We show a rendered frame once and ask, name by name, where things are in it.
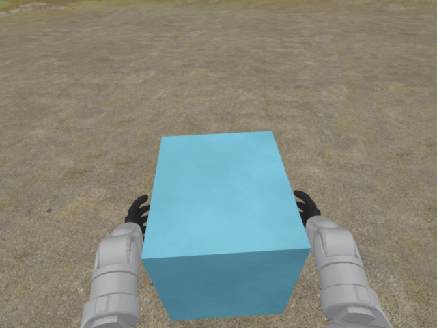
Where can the carton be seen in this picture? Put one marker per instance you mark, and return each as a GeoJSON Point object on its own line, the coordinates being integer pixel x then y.
{"type": "Point", "coordinates": [224, 235]}

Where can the robot right forearm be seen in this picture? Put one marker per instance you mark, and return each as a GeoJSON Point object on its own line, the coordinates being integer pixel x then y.
{"type": "Point", "coordinates": [345, 294]}

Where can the robot left hand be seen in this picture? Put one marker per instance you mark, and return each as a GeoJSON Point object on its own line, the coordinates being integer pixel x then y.
{"type": "Point", "coordinates": [135, 213]}

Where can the robot right hand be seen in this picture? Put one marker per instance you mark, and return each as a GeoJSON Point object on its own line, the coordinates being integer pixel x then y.
{"type": "Point", "coordinates": [308, 207]}

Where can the robot left forearm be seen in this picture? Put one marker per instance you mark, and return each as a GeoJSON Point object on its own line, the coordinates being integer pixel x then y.
{"type": "Point", "coordinates": [113, 301]}

